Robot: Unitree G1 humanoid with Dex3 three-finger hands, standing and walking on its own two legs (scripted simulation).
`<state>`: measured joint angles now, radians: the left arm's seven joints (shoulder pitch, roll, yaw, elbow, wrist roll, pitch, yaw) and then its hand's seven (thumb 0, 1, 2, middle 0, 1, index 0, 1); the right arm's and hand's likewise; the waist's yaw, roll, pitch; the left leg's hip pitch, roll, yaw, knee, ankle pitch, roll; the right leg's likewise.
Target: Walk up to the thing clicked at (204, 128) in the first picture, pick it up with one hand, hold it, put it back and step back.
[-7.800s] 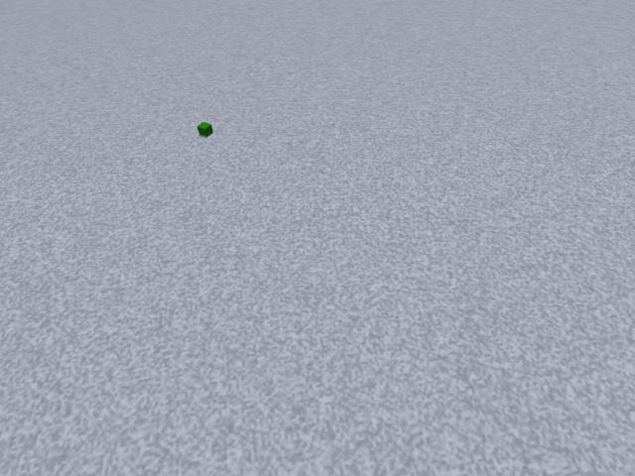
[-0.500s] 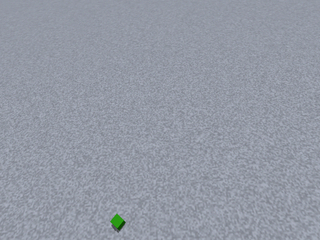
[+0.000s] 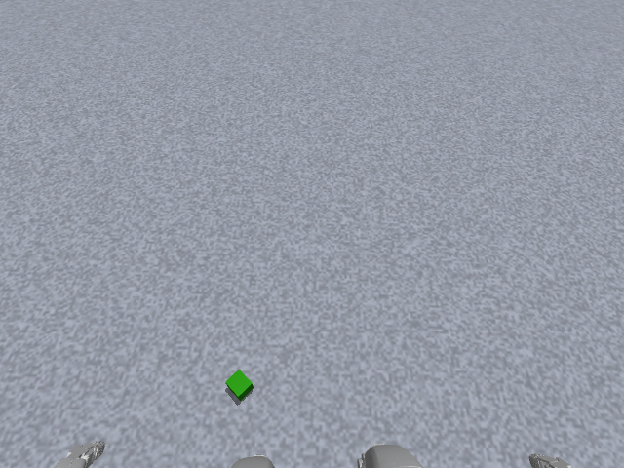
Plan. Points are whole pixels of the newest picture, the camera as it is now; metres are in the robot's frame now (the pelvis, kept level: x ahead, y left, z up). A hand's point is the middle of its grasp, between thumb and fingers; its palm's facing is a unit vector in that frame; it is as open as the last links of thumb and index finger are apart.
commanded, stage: walk up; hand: left
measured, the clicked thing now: (239, 384) +0.41 +0.21 -0.73
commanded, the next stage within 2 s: none
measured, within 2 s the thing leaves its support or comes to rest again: neither
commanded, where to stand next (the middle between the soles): +0.04 -0.03 m, yaw -2 degrees
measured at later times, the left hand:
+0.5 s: hand out of the picture +0.04 +0.22 -0.13, palm faces -0.07 -0.92 -0.38, open 7.4 cm
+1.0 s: hand out of the picture +0.10 +0.26 -0.16, palm faces -0.02 -0.93 -0.36, open 7.4 cm
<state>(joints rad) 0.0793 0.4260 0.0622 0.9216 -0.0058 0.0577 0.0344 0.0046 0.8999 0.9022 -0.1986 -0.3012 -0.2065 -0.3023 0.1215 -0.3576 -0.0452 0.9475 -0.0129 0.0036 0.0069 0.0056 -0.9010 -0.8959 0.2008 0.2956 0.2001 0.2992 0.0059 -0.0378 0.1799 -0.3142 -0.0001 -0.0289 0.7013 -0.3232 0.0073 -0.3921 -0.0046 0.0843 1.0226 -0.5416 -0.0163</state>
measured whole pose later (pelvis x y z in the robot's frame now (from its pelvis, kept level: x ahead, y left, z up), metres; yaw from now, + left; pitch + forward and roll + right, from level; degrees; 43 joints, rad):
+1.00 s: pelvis -0.01 -0.01 +0.00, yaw -3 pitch -3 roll -1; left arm 0.11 0.42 0.05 0.86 -0.03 0.07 0.02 0.00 0.90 0.90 -0.20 -0.30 -0.20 -0.30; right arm 0.07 -0.35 -0.03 0.86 0.00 0.00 -0.02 0.01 -0.90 -0.90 0.20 0.30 0.20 0.30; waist 0.03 -0.05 0.22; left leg -0.40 0.01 0.00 0.61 -0.16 0.02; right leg -0.45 0.07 0.15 1.24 -0.51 -0.02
